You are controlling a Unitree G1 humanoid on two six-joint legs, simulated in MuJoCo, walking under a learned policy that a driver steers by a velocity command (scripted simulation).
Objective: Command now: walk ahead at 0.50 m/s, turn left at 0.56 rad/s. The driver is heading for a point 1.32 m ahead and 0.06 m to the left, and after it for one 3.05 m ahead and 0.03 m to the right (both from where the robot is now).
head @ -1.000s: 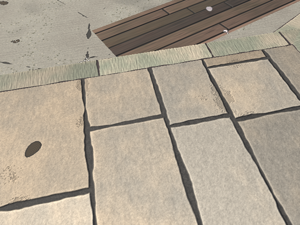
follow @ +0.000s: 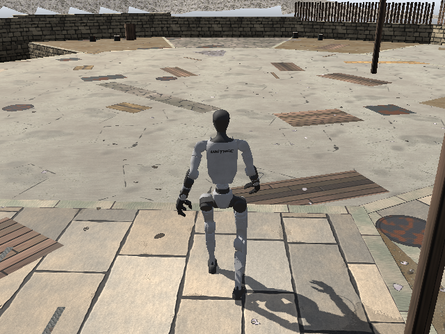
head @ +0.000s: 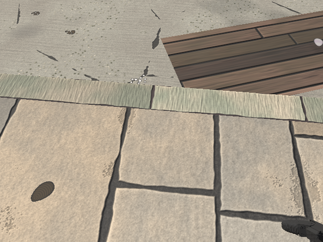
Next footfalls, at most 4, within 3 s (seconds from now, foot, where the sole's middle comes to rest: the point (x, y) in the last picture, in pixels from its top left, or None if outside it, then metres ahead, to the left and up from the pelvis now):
0.46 right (199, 237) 0.45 -0.10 -0.75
0.96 left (121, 189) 0.63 0.23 -0.75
1.50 right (168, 123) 1.00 0.04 -0.75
1.90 left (131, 92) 1.19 0.25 -0.75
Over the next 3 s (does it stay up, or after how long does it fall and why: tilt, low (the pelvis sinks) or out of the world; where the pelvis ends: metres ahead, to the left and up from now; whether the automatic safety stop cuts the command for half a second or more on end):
stays up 1.64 -0.02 -0.10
